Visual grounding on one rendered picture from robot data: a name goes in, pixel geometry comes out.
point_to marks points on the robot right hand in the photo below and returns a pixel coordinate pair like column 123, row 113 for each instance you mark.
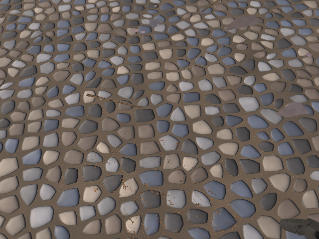
column 303, row 227

